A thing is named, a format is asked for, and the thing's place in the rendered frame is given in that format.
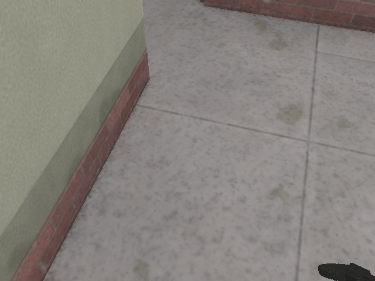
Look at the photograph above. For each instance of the robot right hand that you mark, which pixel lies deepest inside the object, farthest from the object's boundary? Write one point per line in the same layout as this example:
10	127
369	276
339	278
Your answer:
342	272

